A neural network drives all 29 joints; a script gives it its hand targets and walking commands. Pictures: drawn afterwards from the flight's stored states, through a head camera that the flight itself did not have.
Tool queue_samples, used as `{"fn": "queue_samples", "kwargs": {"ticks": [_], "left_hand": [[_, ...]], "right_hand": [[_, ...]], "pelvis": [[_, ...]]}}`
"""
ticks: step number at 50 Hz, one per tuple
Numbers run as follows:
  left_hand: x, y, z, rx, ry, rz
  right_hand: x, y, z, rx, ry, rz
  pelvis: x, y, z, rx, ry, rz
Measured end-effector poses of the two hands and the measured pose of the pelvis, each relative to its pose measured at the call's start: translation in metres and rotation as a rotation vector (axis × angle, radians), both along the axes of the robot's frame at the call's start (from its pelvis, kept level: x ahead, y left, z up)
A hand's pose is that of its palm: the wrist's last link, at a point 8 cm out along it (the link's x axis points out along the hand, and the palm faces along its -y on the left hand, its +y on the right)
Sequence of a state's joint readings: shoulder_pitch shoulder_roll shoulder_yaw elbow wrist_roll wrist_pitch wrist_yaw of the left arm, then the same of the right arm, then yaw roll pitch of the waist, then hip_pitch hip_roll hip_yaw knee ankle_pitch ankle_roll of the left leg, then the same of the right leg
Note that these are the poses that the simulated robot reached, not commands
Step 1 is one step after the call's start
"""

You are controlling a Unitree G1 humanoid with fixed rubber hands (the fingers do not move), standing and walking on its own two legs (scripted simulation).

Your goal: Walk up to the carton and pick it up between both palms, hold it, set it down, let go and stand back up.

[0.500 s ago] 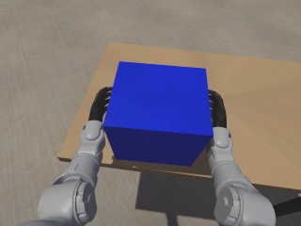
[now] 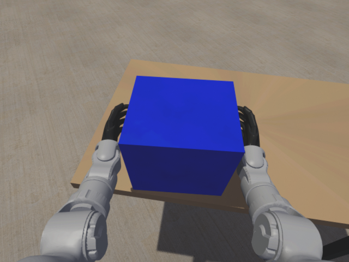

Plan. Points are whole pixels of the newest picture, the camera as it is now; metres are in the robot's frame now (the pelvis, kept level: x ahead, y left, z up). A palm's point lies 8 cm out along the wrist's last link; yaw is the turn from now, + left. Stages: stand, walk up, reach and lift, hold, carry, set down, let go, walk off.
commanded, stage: reach and lift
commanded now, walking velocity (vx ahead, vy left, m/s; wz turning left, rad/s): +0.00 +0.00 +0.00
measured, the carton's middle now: (180, 138) +0.42 -0.03 +0.04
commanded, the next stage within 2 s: none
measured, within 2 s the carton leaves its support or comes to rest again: neither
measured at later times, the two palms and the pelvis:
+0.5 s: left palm (95, 126) +0.38 +0.17 +0.12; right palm (247, 127) +0.38 -0.17 +0.13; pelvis +0.00 +0.01 +0.00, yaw +1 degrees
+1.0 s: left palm (82, 124) +0.35 +0.17 +0.16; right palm (250, 127) +0.35 -0.16 +0.15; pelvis -0.01 +0.01 +0.00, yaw +2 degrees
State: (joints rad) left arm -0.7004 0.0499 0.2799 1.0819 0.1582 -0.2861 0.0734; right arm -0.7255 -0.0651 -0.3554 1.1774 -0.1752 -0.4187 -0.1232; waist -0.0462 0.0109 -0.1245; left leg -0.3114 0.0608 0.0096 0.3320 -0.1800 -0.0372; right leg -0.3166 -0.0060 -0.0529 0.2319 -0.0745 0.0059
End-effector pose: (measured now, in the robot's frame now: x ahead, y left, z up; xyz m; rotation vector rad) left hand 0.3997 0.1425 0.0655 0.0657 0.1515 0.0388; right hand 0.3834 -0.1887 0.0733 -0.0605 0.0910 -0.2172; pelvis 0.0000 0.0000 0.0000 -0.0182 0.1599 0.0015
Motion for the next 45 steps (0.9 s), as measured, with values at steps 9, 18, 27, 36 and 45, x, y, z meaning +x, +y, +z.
{"fn": "queue_samples", "kwargs": {"ticks": [9,18,27,36,45], "left_hand": [[-0.004,0.003,0.023,-0.003,-0.036,0.022],[-0.009,0.017,0.041,-0.014,-0.032,0.029],[-0.021,0.023,0.057,-0.035,-0.013,0.034],[-0.030,0.012,0.070,-0.027,0.023,0.031],[-0.043,0.020,0.087,-0.011,0.015,0.054]], "right_hand": [[0.002,0.003,0.019,0.010,-0.034,0.020],[0.003,0.017,0.043,0.013,-0.025,0.032],[-0.009,0.023,0.058,0.028,-0.008,0.030],[-0.021,0.011,0.064,0.051,0.029,0.021],[-0.025,0.021,0.075,0.073,0.019,0.046]], "pelvis": [[0.000,0.000,0.001,0.003,-0.038,0.013],[-0.002,0.005,0.002,0.006,-0.096,0.013],[-0.003,0.010,0.002,-0.001,-0.159,0.016],[-0.008,0.007,0.002,0.003,-0.210,0.015],[-0.011,0.005,0.002,0.008,-0.240,0.022]]}}
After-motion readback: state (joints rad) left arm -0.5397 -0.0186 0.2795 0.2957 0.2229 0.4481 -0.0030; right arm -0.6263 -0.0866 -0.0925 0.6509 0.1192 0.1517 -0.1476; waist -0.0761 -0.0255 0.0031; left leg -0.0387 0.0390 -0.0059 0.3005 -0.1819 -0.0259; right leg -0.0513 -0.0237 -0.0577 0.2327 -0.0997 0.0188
